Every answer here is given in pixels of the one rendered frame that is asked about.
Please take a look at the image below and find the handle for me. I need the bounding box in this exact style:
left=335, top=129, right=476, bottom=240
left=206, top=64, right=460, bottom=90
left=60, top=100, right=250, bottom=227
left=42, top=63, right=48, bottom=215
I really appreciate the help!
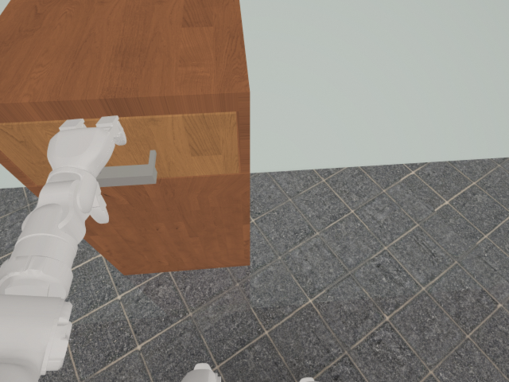
left=96, top=150, right=157, bottom=187

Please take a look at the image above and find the cabinet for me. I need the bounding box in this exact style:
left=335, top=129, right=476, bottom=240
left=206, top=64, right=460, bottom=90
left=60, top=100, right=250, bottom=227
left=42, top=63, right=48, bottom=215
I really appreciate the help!
left=0, top=0, right=250, bottom=275

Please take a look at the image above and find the left robot forearm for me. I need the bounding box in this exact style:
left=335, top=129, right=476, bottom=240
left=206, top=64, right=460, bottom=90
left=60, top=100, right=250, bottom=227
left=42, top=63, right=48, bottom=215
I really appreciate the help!
left=0, top=167, right=97, bottom=299

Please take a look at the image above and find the robot left hand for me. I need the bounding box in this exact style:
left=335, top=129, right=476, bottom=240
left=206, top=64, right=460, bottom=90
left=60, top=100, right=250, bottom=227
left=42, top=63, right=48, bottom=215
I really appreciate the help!
left=47, top=115, right=126, bottom=224

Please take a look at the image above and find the drawer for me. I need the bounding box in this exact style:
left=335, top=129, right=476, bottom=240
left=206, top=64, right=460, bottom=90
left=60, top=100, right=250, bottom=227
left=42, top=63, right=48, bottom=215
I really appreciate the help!
left=0, top=111, right=239, bottom=185

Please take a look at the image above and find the left robot upper arm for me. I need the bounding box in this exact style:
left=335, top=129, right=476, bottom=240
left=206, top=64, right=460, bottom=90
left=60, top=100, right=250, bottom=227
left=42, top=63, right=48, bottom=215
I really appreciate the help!
left=0, top=294, right=72, bottom=382

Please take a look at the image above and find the robot left shin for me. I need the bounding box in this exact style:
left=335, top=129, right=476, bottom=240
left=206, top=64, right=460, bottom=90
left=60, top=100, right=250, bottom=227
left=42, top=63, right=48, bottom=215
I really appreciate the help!
left=193, top=363, right=212, bottom=371

